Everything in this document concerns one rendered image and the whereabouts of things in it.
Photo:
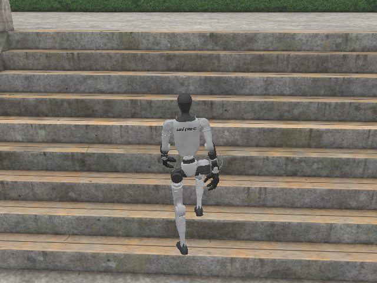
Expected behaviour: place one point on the left robot upper arm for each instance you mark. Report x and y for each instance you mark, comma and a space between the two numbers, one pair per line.
167, 126

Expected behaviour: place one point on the robot left hand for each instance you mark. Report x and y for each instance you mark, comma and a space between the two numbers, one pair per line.
169, 159

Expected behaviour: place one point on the robot left forearm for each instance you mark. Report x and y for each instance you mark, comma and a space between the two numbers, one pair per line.
164, 154

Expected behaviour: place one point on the right robot upper arm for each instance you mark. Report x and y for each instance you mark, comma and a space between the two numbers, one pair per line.
204, 123

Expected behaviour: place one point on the robot head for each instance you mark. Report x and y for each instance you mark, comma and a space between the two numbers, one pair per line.
184, 102

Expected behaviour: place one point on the robot left thigh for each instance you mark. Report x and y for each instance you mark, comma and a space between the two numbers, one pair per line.
177, 190

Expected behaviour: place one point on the robot right forearm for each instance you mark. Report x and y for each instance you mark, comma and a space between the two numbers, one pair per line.
213, 160

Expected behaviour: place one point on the robot right hand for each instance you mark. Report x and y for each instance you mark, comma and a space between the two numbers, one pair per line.
214, 182

